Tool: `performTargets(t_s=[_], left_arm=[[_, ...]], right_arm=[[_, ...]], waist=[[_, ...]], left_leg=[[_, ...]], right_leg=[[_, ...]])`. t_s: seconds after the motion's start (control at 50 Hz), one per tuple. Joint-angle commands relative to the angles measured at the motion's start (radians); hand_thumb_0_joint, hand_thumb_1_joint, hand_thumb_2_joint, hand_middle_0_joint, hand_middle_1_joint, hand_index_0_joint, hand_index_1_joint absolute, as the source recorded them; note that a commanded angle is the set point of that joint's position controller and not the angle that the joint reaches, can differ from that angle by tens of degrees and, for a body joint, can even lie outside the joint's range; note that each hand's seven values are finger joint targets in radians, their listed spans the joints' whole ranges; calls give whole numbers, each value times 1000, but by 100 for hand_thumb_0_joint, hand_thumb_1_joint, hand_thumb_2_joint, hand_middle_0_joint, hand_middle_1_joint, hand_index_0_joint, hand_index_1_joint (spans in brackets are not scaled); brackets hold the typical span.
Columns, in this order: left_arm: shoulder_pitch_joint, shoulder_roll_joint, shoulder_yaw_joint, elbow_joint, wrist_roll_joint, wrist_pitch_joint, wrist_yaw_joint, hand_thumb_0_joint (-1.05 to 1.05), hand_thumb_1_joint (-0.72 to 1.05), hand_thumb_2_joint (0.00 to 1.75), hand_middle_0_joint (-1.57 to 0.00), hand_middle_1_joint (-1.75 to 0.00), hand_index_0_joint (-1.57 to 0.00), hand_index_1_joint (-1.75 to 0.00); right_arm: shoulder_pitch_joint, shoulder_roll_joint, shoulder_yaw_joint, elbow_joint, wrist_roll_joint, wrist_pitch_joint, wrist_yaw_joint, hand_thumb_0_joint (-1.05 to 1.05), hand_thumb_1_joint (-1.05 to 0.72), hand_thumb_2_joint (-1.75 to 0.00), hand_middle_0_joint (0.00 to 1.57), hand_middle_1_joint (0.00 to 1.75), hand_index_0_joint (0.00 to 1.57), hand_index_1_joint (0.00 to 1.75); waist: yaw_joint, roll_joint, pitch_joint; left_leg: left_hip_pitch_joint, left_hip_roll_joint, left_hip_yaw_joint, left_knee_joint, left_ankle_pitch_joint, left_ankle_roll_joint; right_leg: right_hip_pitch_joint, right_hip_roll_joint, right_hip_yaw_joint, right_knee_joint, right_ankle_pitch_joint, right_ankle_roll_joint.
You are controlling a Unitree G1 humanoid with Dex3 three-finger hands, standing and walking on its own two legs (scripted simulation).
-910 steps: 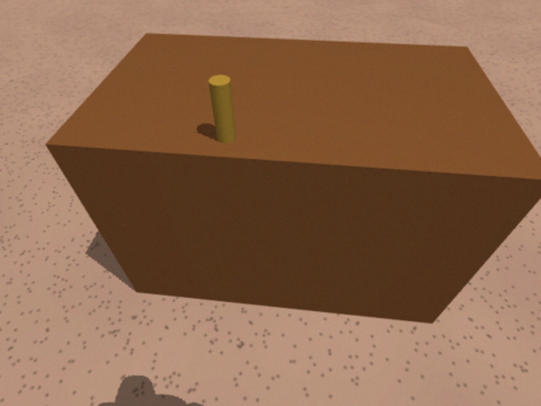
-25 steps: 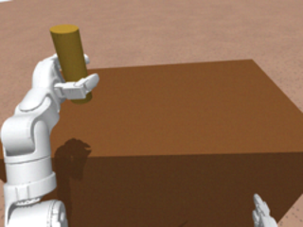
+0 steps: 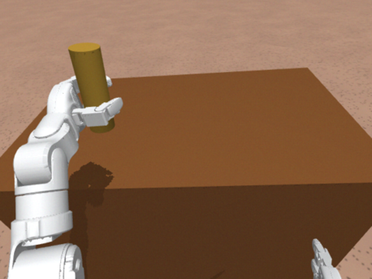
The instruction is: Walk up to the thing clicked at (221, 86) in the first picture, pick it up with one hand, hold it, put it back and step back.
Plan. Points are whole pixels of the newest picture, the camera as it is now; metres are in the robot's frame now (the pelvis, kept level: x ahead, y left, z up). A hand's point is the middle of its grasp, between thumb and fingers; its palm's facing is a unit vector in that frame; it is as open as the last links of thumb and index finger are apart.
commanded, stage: crouch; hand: left
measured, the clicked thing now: (94, 91) +0.36 +0.17 +0.29
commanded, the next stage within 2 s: lower in 0.94 s
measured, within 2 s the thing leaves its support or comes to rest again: neither
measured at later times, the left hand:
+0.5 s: hand (108, 119) +0.42 +0.20 +0.19, palm faces +0.19 -0.98 +0.00, open 7.3 cm
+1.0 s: hand (112, 125) +0.45 +0.20 +0.15, palm faces +0.20 -0.98 -0.01, open 7.3 cm
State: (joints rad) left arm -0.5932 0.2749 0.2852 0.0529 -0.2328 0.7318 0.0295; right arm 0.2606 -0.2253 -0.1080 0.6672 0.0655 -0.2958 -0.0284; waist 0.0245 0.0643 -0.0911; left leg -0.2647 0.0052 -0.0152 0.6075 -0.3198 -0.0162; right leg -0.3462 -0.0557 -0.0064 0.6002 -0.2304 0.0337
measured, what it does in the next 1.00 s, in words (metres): stands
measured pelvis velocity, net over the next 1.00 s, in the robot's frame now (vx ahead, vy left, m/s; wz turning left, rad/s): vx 0.02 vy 0.00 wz -0.02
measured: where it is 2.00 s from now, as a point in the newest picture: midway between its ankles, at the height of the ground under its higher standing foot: outside the picture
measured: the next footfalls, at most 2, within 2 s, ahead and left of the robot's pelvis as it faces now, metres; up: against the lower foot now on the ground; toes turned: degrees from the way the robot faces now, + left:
none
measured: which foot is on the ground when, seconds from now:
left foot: down 0.00-1.00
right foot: down 0.00-1.00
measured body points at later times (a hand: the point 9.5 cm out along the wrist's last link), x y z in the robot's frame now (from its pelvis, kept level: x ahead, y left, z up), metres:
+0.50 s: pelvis +0.01 +0.00 +0.00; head +0.00 -0.01 +0.45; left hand +0.41 +0.25 +0.19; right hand +0.16 -0.26 -0.07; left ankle +0.00 +0.13 -0.73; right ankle +0.06 -0.14 -0.73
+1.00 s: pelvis +0.02 +0.00 +0.00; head +0.04 -0.01 +0.45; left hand +0.43 +0.26 +0.15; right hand +0.17 -0.26 -0.07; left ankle +0.00 +0.13 -0.73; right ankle +0.06 -0.14 -0.73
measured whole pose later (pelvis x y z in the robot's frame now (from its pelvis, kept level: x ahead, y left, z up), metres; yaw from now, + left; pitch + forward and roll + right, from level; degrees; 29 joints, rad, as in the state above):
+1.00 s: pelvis +0.02 +0.00 +0.00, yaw -1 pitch +5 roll +0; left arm -0.60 0.34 0.31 0.66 -0.16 0.04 -0.03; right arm 0.26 -0.22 -0.06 0.61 0.02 -0.24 -0.06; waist -0.04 0.03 -0.07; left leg -0.35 0.03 -0.01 0.62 -0.35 -0.02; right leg -0.42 -0.03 0.00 0.58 -0.24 0.03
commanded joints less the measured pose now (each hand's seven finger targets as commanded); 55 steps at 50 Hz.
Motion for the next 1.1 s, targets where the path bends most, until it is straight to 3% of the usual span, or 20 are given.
performTargets(t_s=[0.0,0.06,0.18,0.34,0.4,0.44,0.48,0.5,0.56,0.62,0.66,0.68,0.7,0.84,0.88,0.9,0.94,0.98,1.04,1.08], left_arm=[[-482,213,46,-117,12,-158,-1,0,37,128,-141,-146,-143,-146],[-528,229,42,-106,25,-239,-6,0,44,129,-141,-146,-143,-146],[-545,279,66,12,46,-364,-13,0,42,134,-145,-151,-146,-151],[-495,274,56,180,56,-483,-36,0,41,136,-148,-154,-149,-154],[-494,266,43,206,59,-530,-48,0,45,137,-148,-155,-150,-154],[-484,286,62,232,57,-557,-47,0,45,138,-148,-156,-150,-156],[-495,266,41,222,63,-585,-50,0,48,139,-147,-155,-149,-155],[-506,292,56,221,60,-597,-50,0,49,139,-148,-156,-150,-156],[-523,288,52,239,63,-635,-53,0,46,141,-149,-158,-151,-158],[-512,308,61,273,70,-662,-50,0,45,140,-148,-156,-149,-156],[-507,276,41,292,73,-679,-51,0,45,140,-148,-157,-150,-157],[-503,311,72,303,72,-687,-49,0,46,141,-147,-156,-149,-156],[-513,301,63,285,70,-700,-49,0,44,139,-147,-155,-148,-155],[-452,303,76,383,66,-742,-60,0,42,138,-145,-154,-147,-154],[-497,292,50,307,65,-761,-65,0,44,139,-145,-154,-147,-154],[-449,313,81,400,67,-756,-61,0,44,139,-145,-154,-147,-154],[-463,289,53,362,67,-772,-67,0,45,137,-143,-152,-145,-151],[-450,311,79,396,62,-781,-65,0,44,137,-142,-151,-144,-151],[-498,308,57,342,69,-802,-64,0,39,134,-144,-152,-145,-152],[-411,276,57,443,65,-806,-70,0,38,135,-145,-154,-147,-154]], right_arm=[[-117,-137,-45,-162,-4,-79,-21,0,56,-5,5,5,5,5],[-119,-107,-14,-171,-10,-92,-28,0,56,-5,5,5,5,5],[-136,-119,-14,-180,-23,-101,-47,0,55,-5,5,5,5,5],[-107,-134,-22,-153,-29,-99,-52,0,55,-5,5,5,5,5],[-80,-109,3,-156,-30,-97,-42,0,55,-5,5,5,5,5],[-87,-137,-20,-180,-31,-95,-45,0,55,-5,5,5,5,5],[-70,-106,13,-173,-33,-91,-36,0,55,-5,5,5,5,5],[-76,-134,-17,-187,-32,-88,-39,0,55,-5,5,5,5,5],[-85,-104,14,-193,-33,-80,-34,0,55,-5,5,5,5,5],[-78,-152,-30,-185,-34,-67,-44,0,54,-5,5,5,5,5],[-74,-133,-15,-181,-36,-60,-41,0,54,-5,5,5,5,5],[-57,-143,-22,-179,-36,-54,-43,0,54,-5,5,5,5,5],[-96,-123,2,-215,-35,-53,-41,0,54,-5,5,5,5,5],[-73,-139,-13,-212,-37,-20,-40,0,54,-5,5,5,5,5],[-67,-109,9,-222,-36,-10,-36,0,54,-5,5,5,5,5],[-70,-143,-20,-219,-35,-5,-41,0,54,-5,5,5,5,5],[-46,-105,17,-203,-36,7,-36,0,54,-5,5,5,5,5],[-45,-154,-25,-202,-38,14,-42,0,54,-5,5,5,5,5],[-95,-132,-11,-246,-35,24,-40,0,52,-6,5,5,5,5],[-50,-99,18,-196,-36,36,-38,0,52,-6,5,5,5,5]], waist=[[-25,-106,-159],[-17,-53,-220],[-28,-50,-263],[-44,-71,-222],[-44,-55,-239],[-47,-55,-241],[-41,-45,-242],[-52,-36,-261],[-50,-44,-272],[-64,-34,-274],[-66,-33,-282],[-64,-44,-269],[-52,-33,-291],[-61,-44,-269],[-59,-19,-300],[-68,-45,-280],[-67,-16,-282],[-73,-38,-275],[-66,-14,-318],[-71,-45,-254]], left_leg=[[-16,-31,27,-113,48,32],[-10,-30,26,-105,78,27],[-22,-27,27,-86,110,26],[-51,-25,33,-88,107,28],[-42,-18,26,-91,130,25],[-37,-15,28,-87,157,24],[-34,-14,27,-86,181,23],[-24,-15,31,-80,185,25],[-35,-16,32,-79,193,28],[-22,-17,34,-79,190,27],[-17,-12,30,-77,207,24],[-26,-10,28,-80,212,24],[-16,-11,29,-76,232,22],[-28,-3,26,-81,251,19],[-18,-7,33,-78,259,23],[-30,-6,31,-77,259,22],[-16,-5,34,-73,283,20],[-18,-1,29,-70,297,19],[4,-3,28,-71,291,20],[-43,-3,28,-68,292,21]], right_leg=[[60,39,-49,-110,15,-17],[88,39,-47,-92,40,-20],[102,41,-37,-80,74,-20],[73,49,-37,-86,70,-20],[77,54,-42,-76,93,-24],[78,55,-40,-72,116,-25],[80,57,-42,-65,134,-29],[82,56,-38,-71,142,-28],[105,51,-35,-71,153,-26],[89,51,-33,-72,152,-28],[91,54,-37,-68,167,-31],[90,55,-38,-70,170,-31],[108,54,-38,-65,184,-32],[102,58,-43,-68,194,-34],[120,54,-38,-70,209,-33],[109,55,-38,-68,210,-33],[105,52,-35,-65,229,-36],[105,56,-39,-61,239,-36],[108,54,-39,-60,236,-36],[102,52,-37,-57,240,-35]])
